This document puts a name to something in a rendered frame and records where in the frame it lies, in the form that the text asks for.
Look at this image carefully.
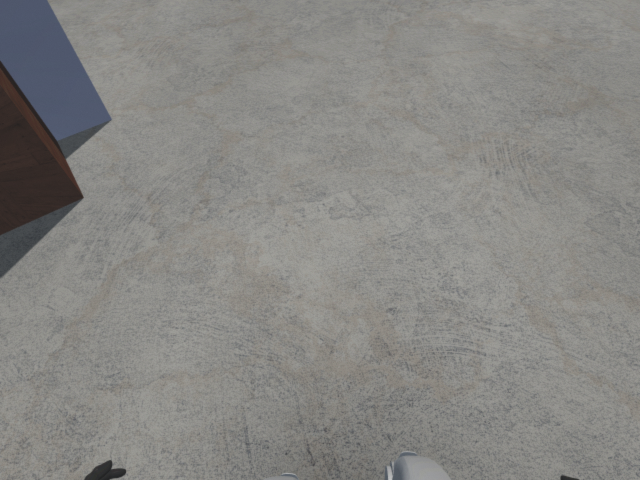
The robot left hand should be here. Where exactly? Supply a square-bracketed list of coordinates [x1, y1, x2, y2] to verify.
[84, 460, 126, 480]

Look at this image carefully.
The pedestal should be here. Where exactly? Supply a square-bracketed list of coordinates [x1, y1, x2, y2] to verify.
[0, 61, 84, 235]

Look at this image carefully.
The right robot thigh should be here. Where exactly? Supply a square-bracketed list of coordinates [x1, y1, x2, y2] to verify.
[385, 456, 451, 480]

